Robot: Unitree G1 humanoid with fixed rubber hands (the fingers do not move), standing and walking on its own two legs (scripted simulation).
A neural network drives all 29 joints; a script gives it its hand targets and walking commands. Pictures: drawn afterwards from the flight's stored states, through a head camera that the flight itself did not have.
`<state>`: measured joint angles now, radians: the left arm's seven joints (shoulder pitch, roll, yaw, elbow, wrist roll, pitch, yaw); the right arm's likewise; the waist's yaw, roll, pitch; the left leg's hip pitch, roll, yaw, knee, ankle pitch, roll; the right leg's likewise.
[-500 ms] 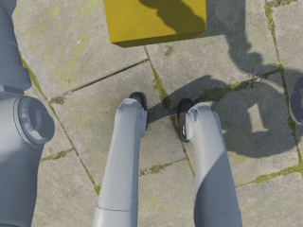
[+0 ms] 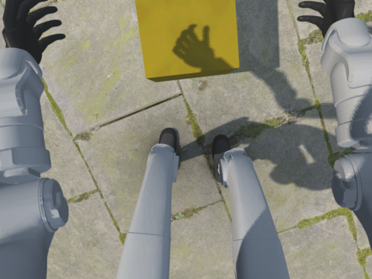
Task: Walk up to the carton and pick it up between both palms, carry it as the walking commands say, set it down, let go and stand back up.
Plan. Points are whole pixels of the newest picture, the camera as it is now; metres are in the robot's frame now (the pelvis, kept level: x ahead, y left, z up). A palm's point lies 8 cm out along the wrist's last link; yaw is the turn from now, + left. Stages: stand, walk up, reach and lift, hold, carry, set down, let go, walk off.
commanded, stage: let go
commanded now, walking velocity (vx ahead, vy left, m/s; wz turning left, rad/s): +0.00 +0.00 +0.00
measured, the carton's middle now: (187, 31) +0.60 +0.06 -0.57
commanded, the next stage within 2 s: stand in 1.14 s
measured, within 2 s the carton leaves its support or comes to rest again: neither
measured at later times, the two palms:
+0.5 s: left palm (10, 199) +0.25 +0.27 -0.01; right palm out of the picture +0.32 -0.20 -0.01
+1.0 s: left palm (9, 199) +0.26 +0.24 +0.02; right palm out of the picture +0.27 -0.24 +0.01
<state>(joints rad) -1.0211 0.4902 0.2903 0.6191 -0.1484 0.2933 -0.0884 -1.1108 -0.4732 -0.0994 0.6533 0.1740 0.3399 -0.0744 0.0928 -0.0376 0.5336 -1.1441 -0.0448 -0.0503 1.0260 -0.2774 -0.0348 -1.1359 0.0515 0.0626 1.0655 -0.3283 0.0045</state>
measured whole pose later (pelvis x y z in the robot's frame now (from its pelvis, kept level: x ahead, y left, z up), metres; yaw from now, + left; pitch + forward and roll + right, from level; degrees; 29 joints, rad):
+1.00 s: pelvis +0.10 +0.00 +0.09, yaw +0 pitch +0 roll +1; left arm 0.15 0.23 0.08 0.48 -0.06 0.10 -0.11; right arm 0.18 -0.21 -0.08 0.50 0.04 0.07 0.04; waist 0.04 -0.01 0.09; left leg -0.24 -0.03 -0.07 0.50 -0.26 -0.02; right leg -0.23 0.03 0.06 0.54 -0.30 -0.01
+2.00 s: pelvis +0.10 +0.01 +0.09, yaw -1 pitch +0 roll +0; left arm 0.18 0.28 0.08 0.67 0.01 0.00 -0.01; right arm 0.23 -0.26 -0.07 0.62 0.04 0.00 0.01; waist 0.04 -0.02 -0.07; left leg -0.24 -0.03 -0.05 0.50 -0.26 -0.01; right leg -0.22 0.03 0.08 0.52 -0.29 0.00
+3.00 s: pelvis +0.07 +0.01 +0.09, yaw +0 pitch -2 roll +0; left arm 0.21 0.28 0.08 0.76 0.01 -0.01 -0.01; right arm 0.25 -0.27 -0.07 0.68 0.04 -0.02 0.01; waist 0.04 -0.02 -0.07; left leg -0.24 -0.03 -0.05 0.50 -0.23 0.00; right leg -0.22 0.03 0.07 0.52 -0.26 0.00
